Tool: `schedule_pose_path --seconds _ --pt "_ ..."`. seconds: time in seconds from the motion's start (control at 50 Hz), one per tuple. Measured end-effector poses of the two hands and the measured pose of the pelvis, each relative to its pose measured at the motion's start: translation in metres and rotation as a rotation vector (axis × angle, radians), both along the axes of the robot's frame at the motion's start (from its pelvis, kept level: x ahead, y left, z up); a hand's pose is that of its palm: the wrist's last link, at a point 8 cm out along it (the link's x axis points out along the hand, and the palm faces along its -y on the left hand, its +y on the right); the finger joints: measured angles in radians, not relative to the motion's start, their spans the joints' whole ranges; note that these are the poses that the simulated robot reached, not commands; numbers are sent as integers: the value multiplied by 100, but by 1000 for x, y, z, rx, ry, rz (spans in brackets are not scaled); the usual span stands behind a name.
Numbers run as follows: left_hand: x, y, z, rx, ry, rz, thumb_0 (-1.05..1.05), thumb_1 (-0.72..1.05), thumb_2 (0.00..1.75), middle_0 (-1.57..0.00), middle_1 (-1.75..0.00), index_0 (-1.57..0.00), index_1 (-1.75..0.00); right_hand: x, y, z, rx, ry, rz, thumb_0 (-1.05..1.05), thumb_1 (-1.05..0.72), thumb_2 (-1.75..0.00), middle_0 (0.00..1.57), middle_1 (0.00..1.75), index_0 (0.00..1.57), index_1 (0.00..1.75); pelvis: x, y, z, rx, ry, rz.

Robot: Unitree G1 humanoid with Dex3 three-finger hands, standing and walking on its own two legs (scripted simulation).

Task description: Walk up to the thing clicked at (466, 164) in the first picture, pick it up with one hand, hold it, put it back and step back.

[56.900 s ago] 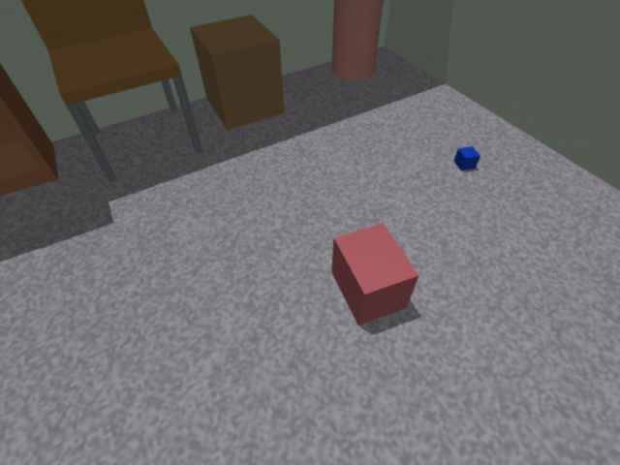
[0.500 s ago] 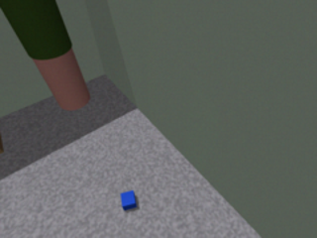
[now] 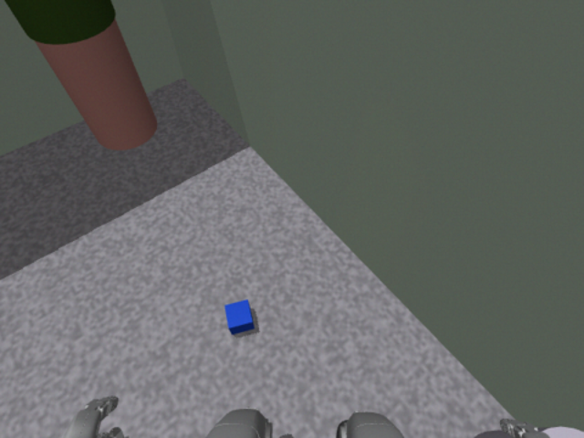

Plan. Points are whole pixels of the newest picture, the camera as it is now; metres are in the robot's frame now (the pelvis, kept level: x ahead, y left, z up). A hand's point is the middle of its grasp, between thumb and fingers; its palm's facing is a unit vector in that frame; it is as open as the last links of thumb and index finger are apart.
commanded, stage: step back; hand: left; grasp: from above
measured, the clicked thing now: (239, 317) +0.48 +0.18 -0.72
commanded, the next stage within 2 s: none
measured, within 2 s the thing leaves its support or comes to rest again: neither
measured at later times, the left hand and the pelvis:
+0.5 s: hand out of the picture +0.04 +0.29 -0.15, palm faces -0.09 -0.91 -0.40, open 7.4 cm; pelvis -0.08 +0.03 -0.01, yaw -5 degrees
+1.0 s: hand out of the picture -0.09 +0.31 -0.15, palm faces -0.01 -0.94 -0.34, open 7.4 cm; pelvis -0.21 +0.05 +0.00, yaw +0 degrees
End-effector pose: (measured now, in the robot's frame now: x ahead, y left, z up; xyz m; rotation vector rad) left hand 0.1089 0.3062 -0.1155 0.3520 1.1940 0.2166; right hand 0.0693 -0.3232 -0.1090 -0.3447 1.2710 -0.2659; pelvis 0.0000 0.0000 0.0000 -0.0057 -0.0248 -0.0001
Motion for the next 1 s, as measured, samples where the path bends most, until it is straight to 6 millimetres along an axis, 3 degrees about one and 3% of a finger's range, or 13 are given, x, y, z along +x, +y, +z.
schedule_pose_path --seconds 0.1,0.2,0.38,0.52,0.62,0.8,0.9,1.0 --pt "17 24 -16 -12 -63 -9 0 90 89 -21 -30 -20 -30 -33 22 1 -45 55 6 0 -91 -90 20 30 20 30 -16 21 -10 2 -1 1" --pt "8 24 -12 -35 -49 -30 0 91 90 -20 -30 -20 -30 -57 43 12 -40 73 -14 0 -90 -90 20 30 20 30 -28 32 2 -15 13 -4" --pt "-37 28 -7 -13 9 -73 0 90 89 -21 -30 -20 -30 -59 58 0 -6 -76 -42 1 -90 -90 20 30 20 30 -52 41 -2 14 -15 -62" --pt "-74 23 9 30 -7 -76 0 90 89 -20 -30 -20 -30 -70 49 -18 52 -135 -43 0 -90 -90 20 30 20 30 -81 31 -7 -5 -38 -75" --pt "-104 21 21 40 -39 -53 0 90 89 -21 -30 -20 -30 -85 42 -9 62 -124 -15 1 -90 -90 20 30 20 30 -102 23 1 43 -34 -77" --pt "-135 22 24 21 -111 -60 0 90 89 -21 -30 -20 -30 -138 32 -2 -16 -62 42 1 -90 -90 20 30 20 30 -152 34 1 31 3 -25" --pt "-165 37 3 -16 -133 -52 0 90 89 -21 -30 -21 -30 -172 49 -2 -42 -63 59 1 -91 -90 20 30 20 30 -188 46 -10 34 -34 -3" --pt "-207 45 1 -43 -80 -22 0 90 89 -21 -30 -20 -30 -214 67 14 -27 -66 60 1 -90 -90 20 30 20 30 -215 52 0 -13 -42 -2"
